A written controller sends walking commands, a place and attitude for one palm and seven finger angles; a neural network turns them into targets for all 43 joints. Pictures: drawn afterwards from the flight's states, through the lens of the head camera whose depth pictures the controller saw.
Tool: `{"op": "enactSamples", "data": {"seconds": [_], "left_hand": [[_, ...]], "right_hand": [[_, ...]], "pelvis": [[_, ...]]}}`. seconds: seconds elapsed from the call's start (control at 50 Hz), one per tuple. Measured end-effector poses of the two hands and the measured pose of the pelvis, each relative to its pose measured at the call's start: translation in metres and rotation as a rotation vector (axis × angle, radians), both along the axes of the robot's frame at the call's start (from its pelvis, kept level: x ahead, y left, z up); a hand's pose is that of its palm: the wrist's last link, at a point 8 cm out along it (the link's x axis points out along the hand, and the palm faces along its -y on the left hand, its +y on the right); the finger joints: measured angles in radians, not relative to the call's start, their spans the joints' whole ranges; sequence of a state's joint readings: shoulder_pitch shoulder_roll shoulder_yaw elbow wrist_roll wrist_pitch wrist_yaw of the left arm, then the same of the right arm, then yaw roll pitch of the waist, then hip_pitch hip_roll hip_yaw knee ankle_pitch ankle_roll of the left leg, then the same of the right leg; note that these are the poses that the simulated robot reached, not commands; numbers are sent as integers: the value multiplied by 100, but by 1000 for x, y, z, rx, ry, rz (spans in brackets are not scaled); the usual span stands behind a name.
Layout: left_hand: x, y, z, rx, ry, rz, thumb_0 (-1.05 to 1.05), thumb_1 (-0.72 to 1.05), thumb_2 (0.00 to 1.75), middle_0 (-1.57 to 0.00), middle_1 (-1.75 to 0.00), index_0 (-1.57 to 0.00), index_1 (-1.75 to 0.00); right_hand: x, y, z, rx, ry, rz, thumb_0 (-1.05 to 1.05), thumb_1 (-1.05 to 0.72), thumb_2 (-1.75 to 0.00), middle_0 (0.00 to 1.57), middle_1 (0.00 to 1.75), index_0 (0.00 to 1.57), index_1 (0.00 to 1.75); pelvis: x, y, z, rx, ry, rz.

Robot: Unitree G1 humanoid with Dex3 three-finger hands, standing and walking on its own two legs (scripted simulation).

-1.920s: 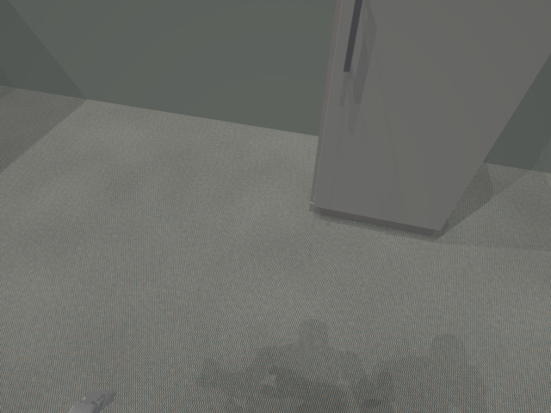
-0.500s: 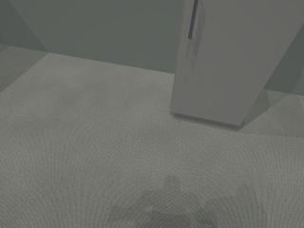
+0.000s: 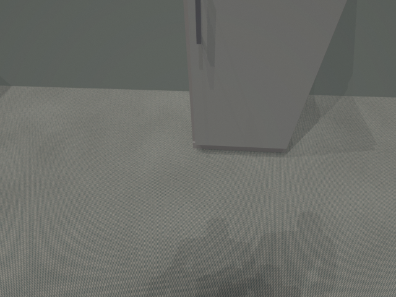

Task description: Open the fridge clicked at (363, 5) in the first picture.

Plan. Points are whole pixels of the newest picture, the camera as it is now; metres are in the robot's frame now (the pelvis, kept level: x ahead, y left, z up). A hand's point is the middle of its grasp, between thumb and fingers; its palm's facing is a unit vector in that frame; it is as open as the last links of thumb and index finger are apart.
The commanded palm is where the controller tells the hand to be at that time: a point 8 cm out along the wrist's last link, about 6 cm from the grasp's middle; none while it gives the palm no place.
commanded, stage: walk to a spot facing it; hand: left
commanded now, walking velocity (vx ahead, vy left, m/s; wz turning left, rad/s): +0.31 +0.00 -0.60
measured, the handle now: (198, 8) +1.01 +0.07 +0.13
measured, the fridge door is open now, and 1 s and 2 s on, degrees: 0 0 0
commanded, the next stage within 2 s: turn to face it in 0.52 s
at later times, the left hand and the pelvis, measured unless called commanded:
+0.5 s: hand (120, 280) +0.18 +0.21 -0.17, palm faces -0.11 -0.97 -0.20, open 7.4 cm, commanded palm none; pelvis +0.20 +0.02 +0.00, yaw -14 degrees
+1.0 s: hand (165, 175) +0.47 +0.14 -0.15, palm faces -0.33 -0.92 -0.19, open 7.4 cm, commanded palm none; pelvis +0.31 +0.03 +0.01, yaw -17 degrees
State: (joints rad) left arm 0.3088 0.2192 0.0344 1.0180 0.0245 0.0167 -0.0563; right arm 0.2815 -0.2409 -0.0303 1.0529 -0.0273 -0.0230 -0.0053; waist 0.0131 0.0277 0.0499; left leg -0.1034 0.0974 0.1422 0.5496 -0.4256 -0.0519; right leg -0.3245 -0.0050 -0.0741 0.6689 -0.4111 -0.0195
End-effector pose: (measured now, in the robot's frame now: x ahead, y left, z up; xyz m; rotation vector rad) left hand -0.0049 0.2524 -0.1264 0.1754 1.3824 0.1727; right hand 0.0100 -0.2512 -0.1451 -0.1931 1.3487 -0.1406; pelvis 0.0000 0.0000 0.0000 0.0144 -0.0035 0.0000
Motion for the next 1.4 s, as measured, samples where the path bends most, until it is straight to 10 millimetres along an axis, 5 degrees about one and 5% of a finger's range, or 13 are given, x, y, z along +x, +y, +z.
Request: {"op": "enactSamples", "data": {"seconds": [0.06,0.12,0.32,0.52,0.6,0.72,0.84,0.96,1.06,1.2,1.3,1.4], "left_hand": [[26,-12,-4,13,-61,0,1,91,90,-20,-30,-20,-30],[40,-23,3,11,-65,7,1,91,90,-20,-30,-20,-30],[91,-32,15,-22,63,-81,1,91,90,-20,-30,-20,-30],[204,15,-20,-19,103,-125,1,91,90,-20,-30,-20,-30],[281,30,-24,-17,59,-221,1,91,90,-20,-30,-20,-30],[406,22,-5,-30,-124,-353,1,92,90,-19,-30,-19,-30],[473,-13,9,-54,-240,-423,0,92,90,-19,-30,-19,-30],[488,-51,8,-75,-262,-426,0,92,90,-19,-30,-19,-30],[467,-60,11,-75,-241,-381,0,91,90,-19,-30,-20,-30],[437,-12,9,-14,-213,-242,-2,93,90,-20,-30,-20,-30],[404,37,-13,4,-135,-152,-1,92,90,-20,-30,-20,-30],[375,69,-17,21,-35,-99,0,92,90,-19,-30,-19,-30]], "right_hand": [[-3,-10,-8,7,81,-20,1,-90,-90,20,30,20,30],[21,-15,1,6,68,-36,1,-90,-90,20,30,20,30],[170,-8,29,27,-231,-105,1,-91,-90,20,30,20,30],[306,30,29,-16,-369,-109,1,-90,-90,20,30,20,30],[301,38,38,-50,-353,-190,1,-90,-90,20,30,21,30],[246,51,41,-84,-189,-337,0,-91,-90,20,30,20,30],[191,70,32,-46,6,-423,0,-92,-90,20,30,20,30],[164,92,12,60,142,-460,1,-91,-90,20,30,20,30],[178,94,5,124,167,-434,1,-91,-90,20,30,20,30],[247,71,7,81,61,-306,1,-91,-90,20,30,20,30],[302,54,12,-26,-50,-200,1,-92,-90,20,30,20,30],[337,55,31,-84,-135,-139,1,-91,-90,20,30,20,30]], "pelvis": [[17,-11,-6,-9,-4,-4],[36,-17,2,-7,-6,-35],[109,-9,18,-5,26,-149],[214,25,-7,-30,32,-258],[239,34,-2,-33,6,-345],[267,44,13,-50,1,-380],[290,44,16,-32,6,-353],[304,30,9,3,8,-312],[307,23,11,-10,9,-264],[308,33,11,-11,6,-190],[312,55,-1,-29,5,-148],[314,67,3,-20,0,-143]]}}
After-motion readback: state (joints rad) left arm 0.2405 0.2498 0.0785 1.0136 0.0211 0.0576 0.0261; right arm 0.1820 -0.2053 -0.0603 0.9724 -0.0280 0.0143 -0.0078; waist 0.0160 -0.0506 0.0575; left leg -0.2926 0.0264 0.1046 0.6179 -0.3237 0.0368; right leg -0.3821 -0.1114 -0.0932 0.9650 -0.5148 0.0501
